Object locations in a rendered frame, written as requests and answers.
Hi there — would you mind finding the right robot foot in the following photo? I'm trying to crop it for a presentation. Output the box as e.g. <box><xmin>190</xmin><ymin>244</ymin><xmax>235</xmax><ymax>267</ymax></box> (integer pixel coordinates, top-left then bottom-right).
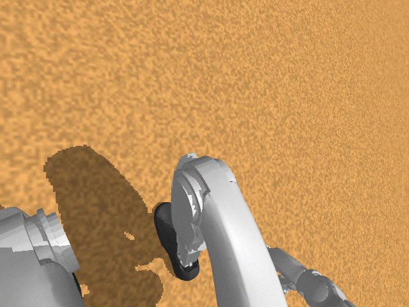
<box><xmin>154</xmin><ymin>202</ymin><xmax>199</xmax><ymax>281</ymax></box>

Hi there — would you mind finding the right robot hand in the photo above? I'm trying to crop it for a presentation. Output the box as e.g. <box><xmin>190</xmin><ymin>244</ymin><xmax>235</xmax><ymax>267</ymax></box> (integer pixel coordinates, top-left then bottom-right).
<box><xmin>265</xmin><ymin>244</ymin><xmax>308</xmax><ymax>294</ymax></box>

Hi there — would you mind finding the left robot foot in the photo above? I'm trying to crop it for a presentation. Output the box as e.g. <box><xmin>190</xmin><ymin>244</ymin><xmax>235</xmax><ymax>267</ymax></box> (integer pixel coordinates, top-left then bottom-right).
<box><xmin>72</xmin><ymin>272</ymin><xmax>82</xmax><ymax>297</ymax></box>

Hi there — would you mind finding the right robot arm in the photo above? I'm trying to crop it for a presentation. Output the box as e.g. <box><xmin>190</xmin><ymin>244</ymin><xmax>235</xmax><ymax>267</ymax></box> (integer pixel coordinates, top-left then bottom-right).
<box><xmin>296</xmin><ymin>269</ymin><xmax>356</xmax><ymax>307</ymax></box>

